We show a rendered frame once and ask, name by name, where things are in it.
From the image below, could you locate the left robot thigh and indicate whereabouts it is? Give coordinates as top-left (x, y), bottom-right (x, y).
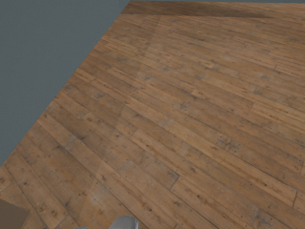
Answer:
top-left (109, 216), bottom-right (140, 229)

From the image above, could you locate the cupboard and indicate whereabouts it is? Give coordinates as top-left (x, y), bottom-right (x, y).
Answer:
top-left (0, 198), bottom-right (30, 229)

